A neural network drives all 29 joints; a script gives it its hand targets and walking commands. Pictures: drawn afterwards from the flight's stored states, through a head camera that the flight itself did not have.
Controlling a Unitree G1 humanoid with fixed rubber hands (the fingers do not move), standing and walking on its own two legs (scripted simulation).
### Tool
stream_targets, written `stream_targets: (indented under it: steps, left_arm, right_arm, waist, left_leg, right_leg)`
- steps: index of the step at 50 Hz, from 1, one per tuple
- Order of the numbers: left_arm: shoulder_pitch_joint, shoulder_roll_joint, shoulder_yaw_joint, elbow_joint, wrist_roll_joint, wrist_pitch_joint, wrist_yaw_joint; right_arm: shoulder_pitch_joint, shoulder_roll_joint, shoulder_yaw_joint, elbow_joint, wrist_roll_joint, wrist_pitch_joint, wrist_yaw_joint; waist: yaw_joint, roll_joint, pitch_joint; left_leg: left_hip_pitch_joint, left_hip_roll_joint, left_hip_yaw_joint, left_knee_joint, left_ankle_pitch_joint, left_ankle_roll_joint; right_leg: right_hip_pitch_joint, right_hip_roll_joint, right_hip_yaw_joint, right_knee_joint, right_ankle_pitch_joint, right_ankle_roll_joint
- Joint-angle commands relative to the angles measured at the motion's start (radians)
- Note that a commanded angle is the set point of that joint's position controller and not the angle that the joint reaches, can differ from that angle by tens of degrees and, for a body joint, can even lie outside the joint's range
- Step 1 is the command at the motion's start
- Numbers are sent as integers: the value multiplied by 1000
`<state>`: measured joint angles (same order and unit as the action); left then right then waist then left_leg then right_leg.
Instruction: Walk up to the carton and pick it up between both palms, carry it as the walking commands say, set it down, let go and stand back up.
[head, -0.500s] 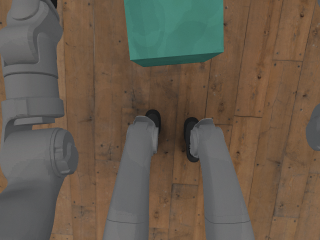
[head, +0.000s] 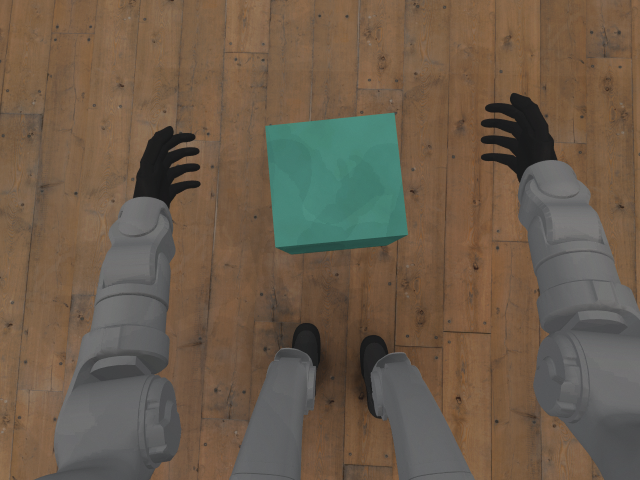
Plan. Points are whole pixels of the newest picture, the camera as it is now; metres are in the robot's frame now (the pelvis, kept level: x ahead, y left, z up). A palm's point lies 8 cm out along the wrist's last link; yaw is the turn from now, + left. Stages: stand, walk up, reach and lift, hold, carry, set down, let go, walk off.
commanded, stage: let go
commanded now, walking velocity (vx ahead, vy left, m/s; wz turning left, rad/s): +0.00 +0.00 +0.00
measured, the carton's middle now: (335, 194) +0.52 +0.01 -0.55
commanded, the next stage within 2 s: stand in 1.10 s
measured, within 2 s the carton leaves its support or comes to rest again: neither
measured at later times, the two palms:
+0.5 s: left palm (83, 374) +0.25 +0.24 +0.00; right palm (616, 330) +0.28 -0.23 -0.01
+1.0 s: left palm (66, 437) +0.20 +0.24 +0.02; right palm out of the picture +0.20 -0.23 +0.02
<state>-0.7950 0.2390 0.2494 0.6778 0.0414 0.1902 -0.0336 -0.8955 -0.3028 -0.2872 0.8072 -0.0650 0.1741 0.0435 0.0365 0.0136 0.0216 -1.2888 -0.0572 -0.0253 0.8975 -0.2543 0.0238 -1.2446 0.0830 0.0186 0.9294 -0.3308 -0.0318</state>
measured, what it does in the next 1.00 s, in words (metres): rises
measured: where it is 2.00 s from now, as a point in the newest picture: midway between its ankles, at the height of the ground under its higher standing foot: (341, 383)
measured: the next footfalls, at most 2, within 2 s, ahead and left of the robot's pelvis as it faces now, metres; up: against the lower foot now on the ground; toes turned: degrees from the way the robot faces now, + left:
none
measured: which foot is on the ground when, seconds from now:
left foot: down 0.00-1.00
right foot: down 0.00-1.00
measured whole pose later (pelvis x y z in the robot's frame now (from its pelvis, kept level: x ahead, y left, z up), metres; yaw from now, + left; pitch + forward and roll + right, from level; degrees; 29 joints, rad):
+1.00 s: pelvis +0.03 +0.01 +0.07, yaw -1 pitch -10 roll +0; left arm 0.19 0.21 0.05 0.40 0.06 0.20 -0.08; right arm 0.19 -0.21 -0.05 0.42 -0.02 0.17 0.08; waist 0.01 -0.01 0.15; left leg -0.09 -0.06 -0.02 0.51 -0.26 0.04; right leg -0.04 0.07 0.06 0.52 -0.31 -0.04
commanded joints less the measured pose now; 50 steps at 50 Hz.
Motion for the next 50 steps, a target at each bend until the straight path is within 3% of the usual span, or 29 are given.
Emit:
stream_targets:
  steps: [1,3,5,8,9,10,11,12,15,16,18,20,22,23,25,26,28,30,32,34,35,37,38,41,43,44,45,47,50]
  left_arm:
    - [-27,191,-27,-308,-37,-53,-12]
    - [76,152,-35,-279,-38,-42,-24]
    - [207,109,-62,-254,-47,-51,-26]
    - [352,80,-89,-265,-83,-89,-33]
    - [398,58,-110,-229,-89,-100,-34]
    - [374,71,-82,-193,-80,-106,-33]
    - [416,64,-91,-157,-84,-112,-32]
    - [566,45,-106,-197,-76,-124,-33]
    - [697,65,-119,-193,-58,-160,-25]
    - [743,63,-122,-204,-53,-172,-24]
    - [706,76,-115,-234,-63,-180,-31]
    - [790,68,-141,-309,-71,-201,-38]
    - [825,79,-150,-307,-78,-199,-40]
    - [855,88,-157,-342,-69,-201,-37]
    - [953,75,-165,-360,-49,-192,-33]
    - [932,79,-169,-354,-51,-187,-31]
    - [971,81,-173,-350,-48,-164,-28]
    - [940,71,-175,-367,-49,-143,-31]
    - [945,78,-169,-367,-40,-118,-43]
    - [936,78,-164,-380,-31,-102,-51]
    - [933,84,-155,-373,-25,-89,-52]
    - [916,84,-152,-379,-9,-61,-62]
    - [909,92,-154,-378,-8,-54,-63]
    - [884,92,-142,-405,15,-33,-57]
    - [896,87,-153,-385,17,-20,-58]
    - [889,86,-156,-397,20,-18,-52]
    - [905,86,-150,-374,25,-5,-51]
    - [890,73,-171,-383,15,-4,-46]
    - [923,58,-182,-397,15,4,-34]
  right_arm:
    - [-56,-163,54,-349,79,-44,-35]
    - [51,-114,98,-318,96,-30,-22]
    - [141,-105,114,-341,95,-46,-15]
    - [292,-52,145,-366,107,-83,-12]
    - [373,-61,127,-293,76,-89,-17]
    - [350,-62,112,-267,67,-93,-23]
    - [430,-70,105,-198,41,-93,-24]
    - [584,-33,115,-246,30,-104,-24]
    - [673,-34,126,-277,28,-143,-37]
    - [714,-11,143,-293,32,-153,-39]
    - [700,-17,143,-337,41,-163,-42]
    - [806,-10,155,-381,42,-175,-37]
    - [842,-10,176,-367,50,-175,-30]
    - [874,-4,195,-367,54,-173,-23]
    - [980,1,200,-394,50,-172,-13]
    - [930,-7,211,-423,69,-173,-8]
    - [972,-1,234,-426,79,-157,8]
    - [1001,-1,236,-441,75,-138,19]
    - [1020,-3,238,-466,58,-119,20]
    - [1014,0,240,-497,58,-101,19]
    - [1036,9,240,-486,59,-91,22]
    - [1023,-2,242,-493,59,-71,27]
    - [1000,4,242,-513,61,-66,27]
    - [987,-9,216,-513,47,-47,34]
    - [1013,2,217,-498,46,-36,31]
    - [996,-3,207,-508,46,-30,36]
    - [997,-10,199,-496,40,-22,38]
    - [1028,10,210,-458,47,-11,42]
    - [1038,7,200,-483,51,-7,43]
  waist:
    - [9,-37,-1161]
    - [37,-9,-1041]
    - [40,38,-1001]
    - [29,-43,-964]
    - [10,-44,-900]
    - [22,-42,-827]
    - [3,-63,-758]
    - [-3,-58,-826]
    - [9,-56,-700]
    - [14,-64,-673]
    - [-18,-78,-544]
    - [-35,-46,-527]
    - [-48,-42,-393]
    - [-34,5,-360]
    - [-30,16,-339]
    - [-25,13,-281]
    - [-8,15,-172]
    - [-31,-21,-104]
    - [-35,-61,-6]
    - [-27,-66,47]
    - [-37,-75,70]
    - [-38,-55,121]
    - [-33,-86,125]
    - [-24,-22,120]
    - [-40,-16,159]
    - [-31,36,158]
    - [-28,16,162]
    - [-44,53,192]
    - [-48,49,145]
  left_leg:
    - [887,42,-39,-9,593,-5]
    - [900,45,-52,-44,597,-1]
    - [982,60,-79,-54,700,-11]
    - [1048,69,-90,-63,785,4]
    - [1058,80,-105,-74,798,3]
    - [1031,85,-113,-91,779,2]
    - [1011,85,-111,-115,720,0]
    - [1135,86,-112,-143,763,-3]
    - [1193,95,-123,-165,797,1]
    - [1222,95,-120,-185,776,7]
    - [1157,89,-96,-236,603,17]
    - [1187,82,-85,-277,569,-2]
    - [1169,72,-70,-319,463,-9]
    - [1198,71,-70,-335,460,-18]
    - [1249,63,-58,-374,401,-34]
    - [1200,59,-53,-381,370,-35]
    - [1208,51,-22,-437,207,-36]
    - [1193,43,-13,-458,96,-32]
    - [1227,23,6,-445,14,-30]
    - [1264,10,19,-438,-23,-23]
    - [1287,10,17,-437,-32,-16]
    - [1349,-1,34,-418,-91,-30]
    - [1380,-3,29,-407,-88,-21]
    - [1401,5,42,-425,-113,-34]
    - [1388,15,32,-439,-113,-27]
    - [1364,26,30,-462,-128,-29]
    - [1352,36,28,-473,-136,-26]
    - [1281,59,21,-520,-142,-14]
    - [1220,75,-1,-540,-90,-12]
  right_leg:
    - [536,-53,78,-105,557,63]
    - [507,-56,70,-139,492,68]
    - [483,-55,68,-160,489,64]
    - [526,-56,74,-183,585,68]
    - [504,-57,78,-197,577,68]
    - [478,-59,81,-212,546,69]
    - [492,-58,78,-237,517,63]
    - [575,-51,65,-260,533,62]
    - [566,-58,67,-305,539,60]
    - [599,-56,65,-321,527,61]
    - [668,-63,74,-357,509,57]
    - [787,-64,68,-382,469,44]
    - [809,-77,60,-426,405,38]
    - [813,-77,55,-441,373,33]
    - [889,-80,55,-480,341,23]
    - [892,-85,62,-487,321,22]
    - [916,-87,38,-537,179,14]
    - [937,-96,51,-565,103,7]
    - [903,-124,62,-622,-23,-17]
    - [893,-128,59,-643,-81,-27]
    - [878,-133,66,-656,-99,-30]
    - [815,-147,68,-689,-211,-50]
    - [807,-151,63,-685,-224,-48]
    - [825,-132,50,-668,-222,-44]
    - [840,-128,51,-660,-204,-43]
    - [865,-109,33,-637,-181,-35]
    - [889,-107,23,-629,-166,-27]
    - [958,-77,9,-595,-97,-11]
    - [1070,-58,-4,-551,21,12]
